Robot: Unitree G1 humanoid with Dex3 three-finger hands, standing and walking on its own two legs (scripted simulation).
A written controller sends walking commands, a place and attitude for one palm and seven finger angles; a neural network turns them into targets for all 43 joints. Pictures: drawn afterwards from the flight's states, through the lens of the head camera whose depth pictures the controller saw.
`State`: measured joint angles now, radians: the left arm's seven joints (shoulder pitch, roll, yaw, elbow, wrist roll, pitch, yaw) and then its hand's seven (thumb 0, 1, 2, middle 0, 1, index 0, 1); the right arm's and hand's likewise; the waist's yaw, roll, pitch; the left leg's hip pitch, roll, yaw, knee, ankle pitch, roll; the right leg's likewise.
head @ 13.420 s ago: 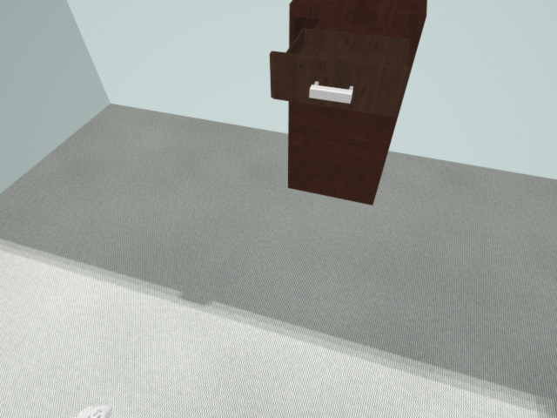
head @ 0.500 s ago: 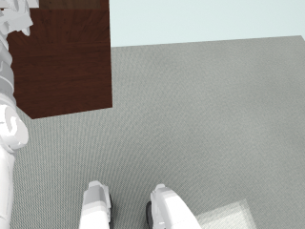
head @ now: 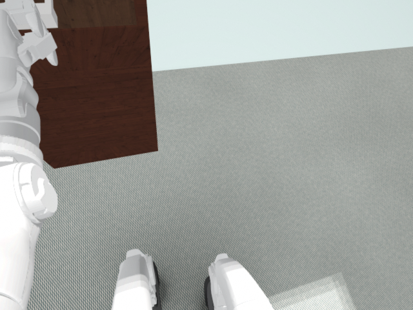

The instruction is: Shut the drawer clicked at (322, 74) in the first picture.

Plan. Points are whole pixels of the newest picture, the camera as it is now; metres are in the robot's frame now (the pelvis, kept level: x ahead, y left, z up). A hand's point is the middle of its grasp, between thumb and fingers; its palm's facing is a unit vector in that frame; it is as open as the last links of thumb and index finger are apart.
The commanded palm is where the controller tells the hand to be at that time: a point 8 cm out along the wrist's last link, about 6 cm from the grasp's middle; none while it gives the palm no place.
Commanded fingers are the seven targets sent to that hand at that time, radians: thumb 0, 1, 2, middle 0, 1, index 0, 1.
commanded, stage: pull the fist back off the drawer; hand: left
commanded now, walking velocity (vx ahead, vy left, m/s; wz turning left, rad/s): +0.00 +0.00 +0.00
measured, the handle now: (15, 8) +0.65 +0.27 +0.09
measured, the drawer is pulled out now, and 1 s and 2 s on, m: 0.00 0.00 0.00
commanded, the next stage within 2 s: draw the hand back to the body in 0.18 s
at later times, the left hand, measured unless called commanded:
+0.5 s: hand (33, 62) +0.50 +0.21 +0.12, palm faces +0.14 -0.99 -0.02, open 3.3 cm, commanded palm +0.45 +0.26 +0.13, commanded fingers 0.00 0.90 0.90 -1.40 -1.60 -1.40 -1.60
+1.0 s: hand out of the picture +0.34 +0.22 +0.19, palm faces +0.30 -0.92 -0.24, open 3.3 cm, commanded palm +0.29 +0.27 +0.21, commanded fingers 0.00 0.90 0.90 -1.40 -1.60 -1.40 -1.60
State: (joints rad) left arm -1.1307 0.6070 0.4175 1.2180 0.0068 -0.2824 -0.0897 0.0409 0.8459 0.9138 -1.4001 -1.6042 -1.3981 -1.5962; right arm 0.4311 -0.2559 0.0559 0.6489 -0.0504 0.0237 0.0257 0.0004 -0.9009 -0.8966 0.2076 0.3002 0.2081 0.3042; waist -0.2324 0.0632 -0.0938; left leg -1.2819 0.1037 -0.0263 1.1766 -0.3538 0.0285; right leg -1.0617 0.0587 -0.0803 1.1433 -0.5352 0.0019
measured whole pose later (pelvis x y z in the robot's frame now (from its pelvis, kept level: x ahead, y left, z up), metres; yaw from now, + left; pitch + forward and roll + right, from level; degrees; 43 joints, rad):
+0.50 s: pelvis +0.05 -0.01 +0.04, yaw +1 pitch +19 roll -3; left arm -0.62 0.40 0.37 0.82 -0.15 -0.31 -0.17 0.02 0.90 0.90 -1.40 -1.60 -1.40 -1.60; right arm 0.36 -0.26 0.00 0.60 0.02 0.10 0.02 0.00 -0.90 -0.90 0.21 0.30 0.21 0.30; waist -0.11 0.05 -0.12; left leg -0.95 0.10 0.02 1.01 -0.39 0.01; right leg -0.74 0.05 -0.04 0.96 -0.55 -0.01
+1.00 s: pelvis +0.05 -0.02 +0.09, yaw +3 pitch +3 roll -1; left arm -0.02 0.31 0.17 0.17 -0.10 -0.10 0.05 0.02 0.89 0.90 -1.40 -1.60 -1.40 -1.60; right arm 0.17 -0.24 0.04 0.55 0.05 0.04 -0.08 0.01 -0.90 -0.90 0.21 0.30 0.21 0.30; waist 0.01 0.05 -0.05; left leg -0.43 0.05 0.05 0.61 -0.23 0.00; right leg -0.25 0.01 -0.02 0.59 -0.39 -0.01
